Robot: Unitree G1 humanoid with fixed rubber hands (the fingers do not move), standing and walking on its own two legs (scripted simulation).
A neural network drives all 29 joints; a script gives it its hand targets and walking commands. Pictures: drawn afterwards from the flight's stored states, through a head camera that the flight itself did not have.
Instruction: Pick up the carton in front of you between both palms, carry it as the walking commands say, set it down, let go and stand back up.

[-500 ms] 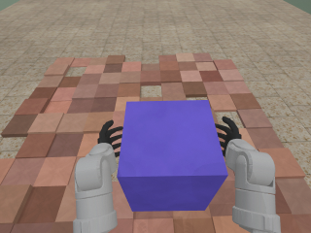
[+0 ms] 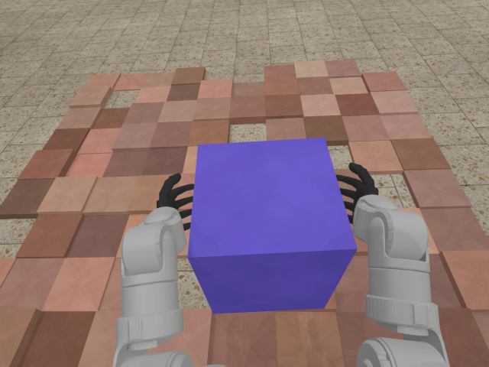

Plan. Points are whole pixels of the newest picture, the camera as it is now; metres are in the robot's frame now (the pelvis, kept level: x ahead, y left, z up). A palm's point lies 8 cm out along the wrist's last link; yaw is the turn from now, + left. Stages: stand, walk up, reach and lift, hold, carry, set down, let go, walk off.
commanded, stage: carry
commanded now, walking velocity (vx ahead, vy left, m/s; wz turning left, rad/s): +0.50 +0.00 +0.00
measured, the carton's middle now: (265, 231) +0.34 +0.01 +0.02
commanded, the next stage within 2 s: none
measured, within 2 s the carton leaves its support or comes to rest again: neither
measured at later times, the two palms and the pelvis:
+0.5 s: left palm (191, 112) +0.57 +0.16 +0.10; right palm (337, 112) +0.56 -0.14 +0.11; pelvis +0.32 +0.03 +0.03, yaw -3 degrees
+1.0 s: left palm (227, 34) +0.87 +0.10 +0.13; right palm (340, 29) +0.89 -0.20 +0.13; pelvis +0.63 -0.05 +0.04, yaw +2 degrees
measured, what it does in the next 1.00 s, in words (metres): walks ahead: left foot, then right foot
